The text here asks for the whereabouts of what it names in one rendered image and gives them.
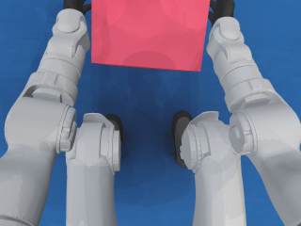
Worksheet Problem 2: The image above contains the right robot foot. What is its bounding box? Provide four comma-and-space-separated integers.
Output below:
172, 111, 192, 168

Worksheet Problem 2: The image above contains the robot foot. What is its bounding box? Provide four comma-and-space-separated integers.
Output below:
105, 114, 123, 163
172, 111, 192, 168

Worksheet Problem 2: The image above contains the left robot foot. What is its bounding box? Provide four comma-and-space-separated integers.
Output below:
105, 114, 123, 163

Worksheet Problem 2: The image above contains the robot left forearm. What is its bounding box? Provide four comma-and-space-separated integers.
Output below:
4, 8, 90, 145

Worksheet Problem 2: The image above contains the right robot upper arm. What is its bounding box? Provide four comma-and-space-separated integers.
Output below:
229, 103, 301, 226

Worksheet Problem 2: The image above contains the robot left hand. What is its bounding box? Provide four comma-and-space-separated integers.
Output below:
63, 0, 92, 16

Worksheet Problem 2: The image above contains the left robot upper arm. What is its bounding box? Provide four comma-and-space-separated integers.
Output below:
0, 96, 77, 226

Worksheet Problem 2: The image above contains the robot right forearm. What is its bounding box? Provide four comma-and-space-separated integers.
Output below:
206, 16, 301, 143

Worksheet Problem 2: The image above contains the carton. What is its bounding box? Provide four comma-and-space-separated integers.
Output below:
91, 0, 211, 72

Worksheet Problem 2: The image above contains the robot right hand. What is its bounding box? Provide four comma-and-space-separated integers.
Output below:
208, 0, 235, 27

